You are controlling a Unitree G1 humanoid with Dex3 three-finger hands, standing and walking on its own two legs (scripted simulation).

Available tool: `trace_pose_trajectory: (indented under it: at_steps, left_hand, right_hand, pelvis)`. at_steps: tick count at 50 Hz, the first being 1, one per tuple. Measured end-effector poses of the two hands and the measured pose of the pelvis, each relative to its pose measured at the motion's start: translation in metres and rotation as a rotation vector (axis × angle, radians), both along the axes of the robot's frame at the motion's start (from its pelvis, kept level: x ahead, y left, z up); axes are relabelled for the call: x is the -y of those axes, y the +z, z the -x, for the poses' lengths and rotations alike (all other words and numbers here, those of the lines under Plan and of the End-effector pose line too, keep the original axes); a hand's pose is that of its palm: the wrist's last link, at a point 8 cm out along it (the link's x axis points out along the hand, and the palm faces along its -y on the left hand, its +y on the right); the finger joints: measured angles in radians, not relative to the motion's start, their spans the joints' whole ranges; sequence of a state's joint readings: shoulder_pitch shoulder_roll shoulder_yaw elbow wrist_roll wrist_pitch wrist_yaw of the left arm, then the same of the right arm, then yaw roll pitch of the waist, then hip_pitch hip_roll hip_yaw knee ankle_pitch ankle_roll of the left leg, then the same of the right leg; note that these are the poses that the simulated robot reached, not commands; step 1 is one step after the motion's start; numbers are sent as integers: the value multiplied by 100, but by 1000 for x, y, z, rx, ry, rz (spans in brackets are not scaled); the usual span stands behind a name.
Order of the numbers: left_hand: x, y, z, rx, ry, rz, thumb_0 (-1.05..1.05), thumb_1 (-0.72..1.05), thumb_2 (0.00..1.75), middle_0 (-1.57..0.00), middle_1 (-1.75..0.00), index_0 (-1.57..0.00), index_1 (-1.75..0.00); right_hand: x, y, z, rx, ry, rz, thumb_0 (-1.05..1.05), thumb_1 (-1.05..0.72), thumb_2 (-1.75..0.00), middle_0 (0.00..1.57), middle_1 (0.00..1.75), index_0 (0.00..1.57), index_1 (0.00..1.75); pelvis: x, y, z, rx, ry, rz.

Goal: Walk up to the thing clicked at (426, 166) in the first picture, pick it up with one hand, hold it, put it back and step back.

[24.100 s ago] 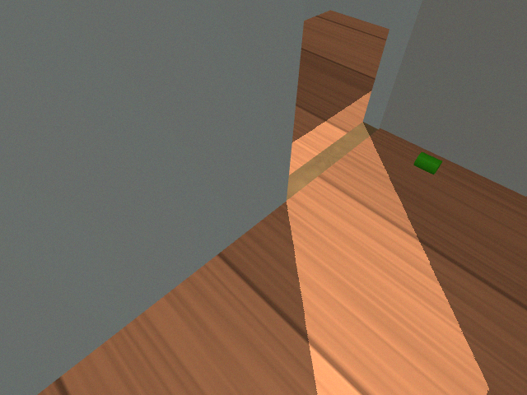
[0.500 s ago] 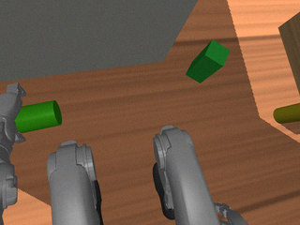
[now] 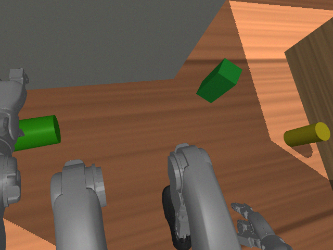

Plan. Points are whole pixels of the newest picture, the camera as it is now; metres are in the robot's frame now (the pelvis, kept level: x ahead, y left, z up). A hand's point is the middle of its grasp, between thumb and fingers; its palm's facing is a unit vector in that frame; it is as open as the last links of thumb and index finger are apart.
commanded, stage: close in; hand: left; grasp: from above
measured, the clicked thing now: (34, 132) +0.43 +0.29 -0.28
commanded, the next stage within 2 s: rest palm in 0.14 s
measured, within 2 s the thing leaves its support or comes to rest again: neither
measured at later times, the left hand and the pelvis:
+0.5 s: hand (19, 134) +0.41 +0.30 -0.21, palm faces -0.46 -0.11 -0.88, open 14.2 cm; pelvis +0.00 -0.01 -0.01, yaw -1 degrees
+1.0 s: hand (28, 129) +0.43 +0.30 -0.24, palm faces -0.44 -0.13 -0.89, open 14.2 cm; pelvis +0.01 +0.00 -0.02, yaw -4 degrees
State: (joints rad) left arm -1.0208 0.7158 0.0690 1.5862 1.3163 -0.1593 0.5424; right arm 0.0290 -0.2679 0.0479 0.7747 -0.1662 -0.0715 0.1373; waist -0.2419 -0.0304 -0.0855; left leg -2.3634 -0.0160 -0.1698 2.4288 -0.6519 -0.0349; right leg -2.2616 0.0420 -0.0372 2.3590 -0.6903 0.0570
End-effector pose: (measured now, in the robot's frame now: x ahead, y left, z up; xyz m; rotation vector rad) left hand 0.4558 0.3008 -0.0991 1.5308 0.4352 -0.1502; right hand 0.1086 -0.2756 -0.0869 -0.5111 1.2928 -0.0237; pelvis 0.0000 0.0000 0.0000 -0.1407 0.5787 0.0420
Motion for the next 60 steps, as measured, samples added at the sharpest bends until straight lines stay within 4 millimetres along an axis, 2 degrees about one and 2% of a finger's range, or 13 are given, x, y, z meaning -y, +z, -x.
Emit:
trace_pose_trajectory:
  at_steps: [3,7,13,17,22,27,32,39,47,55,60]
  left_hand:
    - [2,-5,-4,-55,17,-10,0,-52,100,-9,-103,-10,-104]
    - [3,-17,8,-146,32,7,0,-51,98,-9,-104,-10,-104]
    - [-1,-33,30,-193,13,68,0,-52,96,-8,-105,-10,-104]
    - [-6,-36,34,-133,-17,94,0,-52,97,-8,-104,-10,-103]
    - [-9,-46,37,-113,-33,95,0,-53,97,-8,-102,-9,-102]
    - [-3,-61,37,-104,-54,85,0,-52,99,-8,-101,-8,-101]
    - [7,-73,30,-86,-63,76,0,-51,99,-8,-100,-8,-100]
    - [14,-85,18,-53,-24,58,0,-50,98,-8,-99,-8,-100]
    - [7,-88,16,-82,39,50,0,-51,96,-8,-100,-8,-100]
    - [-6,-88,26,-119,68,86,0,-52,97,-8,-100,-8,-100]
    - [-6,-91,35,-138,22,105,0,-52,98,-8,-99,-7,-100]
  right_hand:
    - [-2,-3,25,-58,-53,-24,0,-91,-89,20,30,20,30]
    - [-9,-6,54,-151,-100,-68,0,-91,-89,20,30,20,30]
    - [-12,-9,74,-240,-91,-98,0,-91,-89,20,30,20,30]
    - [-5,-9,70,-243,-63,-67,0,-91,-89,21,30,20,30]
    - [7,-8,54,-198,-12,-12,0,-91,-89,20,30,20,30]
    - [11,-7,39,-149,42,17,0,-91,-89,20,30,20,30]
    - [7,-7,32,-136,83,6,0,-90,-89,20,30,20,30]
    - [-2,-13,38,-156,91,-45,0,-90,-89,20,30,20,30]
    - [-16,-19,47,-190,79,-117,0,-90,-89,20,30,20,30]
    - [-17,-13,50,-189,83,-110,0,-91,-90,20,30,20,30]
    - [-11,-5,54,-201,98,-76,0,-91,-90,20,30,20,30]
  pelvis:
    - [-1,2,-3,-12,-4,2]
    - [0,6,-6,-16,-5,-6]
    - [4,6,-5,3,-10,-11]
    - [6,1,-3,20,-12,-10]
    - [6,-10,-2,37,-16,-3]
    - [5,-16,-2,50,-22,6]
    - [4,-21,-4,54,-28,12]
    - [2,-24,-9,50,-39,25]
    - [-1,-22,-12,45,-48,33]
    - [-1,-20,-10,61,-45,42]
    - [-2,-20,-7,82,-45,48]
